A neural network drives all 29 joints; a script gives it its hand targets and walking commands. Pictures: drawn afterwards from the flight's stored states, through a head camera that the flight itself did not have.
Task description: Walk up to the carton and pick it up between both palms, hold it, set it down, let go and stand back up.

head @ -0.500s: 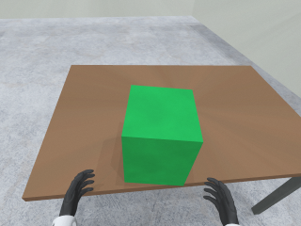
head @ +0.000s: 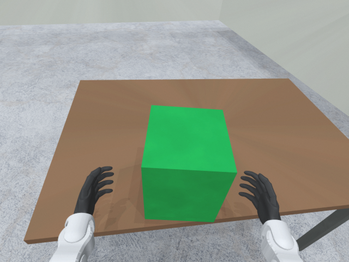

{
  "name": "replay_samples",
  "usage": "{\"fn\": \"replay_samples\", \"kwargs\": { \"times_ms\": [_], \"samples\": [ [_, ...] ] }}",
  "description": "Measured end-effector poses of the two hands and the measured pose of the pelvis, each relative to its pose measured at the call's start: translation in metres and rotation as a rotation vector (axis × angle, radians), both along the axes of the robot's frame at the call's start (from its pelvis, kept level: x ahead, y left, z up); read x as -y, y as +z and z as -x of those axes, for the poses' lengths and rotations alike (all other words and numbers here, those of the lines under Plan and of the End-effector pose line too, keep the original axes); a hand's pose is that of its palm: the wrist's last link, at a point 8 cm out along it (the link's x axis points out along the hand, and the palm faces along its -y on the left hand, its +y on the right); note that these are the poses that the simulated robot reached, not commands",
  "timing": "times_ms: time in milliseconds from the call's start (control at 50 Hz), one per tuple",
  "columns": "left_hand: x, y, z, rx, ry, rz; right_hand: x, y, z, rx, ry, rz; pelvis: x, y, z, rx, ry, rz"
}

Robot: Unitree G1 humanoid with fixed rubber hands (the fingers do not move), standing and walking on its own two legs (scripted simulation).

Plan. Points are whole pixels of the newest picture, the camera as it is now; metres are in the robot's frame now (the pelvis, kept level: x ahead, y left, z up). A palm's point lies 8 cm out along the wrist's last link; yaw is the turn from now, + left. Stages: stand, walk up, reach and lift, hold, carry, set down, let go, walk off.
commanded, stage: reach and lift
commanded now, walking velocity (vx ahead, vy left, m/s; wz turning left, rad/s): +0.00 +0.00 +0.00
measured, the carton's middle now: (183, 165) +0.39 +0.00 -0.01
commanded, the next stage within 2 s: none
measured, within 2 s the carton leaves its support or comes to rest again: neither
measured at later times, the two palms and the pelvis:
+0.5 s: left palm (91, 157) +0.31 +0.20 +0.11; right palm (268, 166) +0.33 -0.19 +0.10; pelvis -0.02 -0.01 +0.00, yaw -1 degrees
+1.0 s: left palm (93, 116) +0.37 +0.21 +0.17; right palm (271, 126) +0.39 -0.19 +0.16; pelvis -0.02 -0.01 +0.00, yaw -1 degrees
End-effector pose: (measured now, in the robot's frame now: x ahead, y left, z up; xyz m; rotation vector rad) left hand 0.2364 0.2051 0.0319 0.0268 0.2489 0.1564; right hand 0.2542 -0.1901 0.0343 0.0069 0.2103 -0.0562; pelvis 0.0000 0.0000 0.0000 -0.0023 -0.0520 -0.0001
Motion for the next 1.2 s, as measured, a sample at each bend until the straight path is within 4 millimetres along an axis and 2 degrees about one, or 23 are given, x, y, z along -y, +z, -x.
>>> {"fn": "replay_samples", "kwargs": {
  "times_ms": [220,580,1100,1200],
  "samples": [
    [0.0,0.041,-0.03,0.001,0.005,0.016,0.001,0.031,-0.025,0.009,-0.013,-0.009,0.002,0.001,0.013,-0.012,-0.015,-0.003],
    [0.0,0.085,-0.081,0.007,0.005,0.034,-0.003,0.078,-0.084,0.022,0.008,0.003,0.007,0.0,0.017,-0.046,-0.016,-0.004],
    [-0.006,0.147,-0.147,0.018,0.001,0.007,-0.002,0.143,-0.151,-0.009,0.015,0.0,0.005,-0.001,0.019,-0.105,-0.01,0.005],
    [-0.007,0.154,-0.156,0.017,0.001,-0.003,-0.005,0.15,-0.161,-0.025,0.012,0.005,0.005,-0.001,0.019,-0.112,-0.004,0.007]
  ]
}}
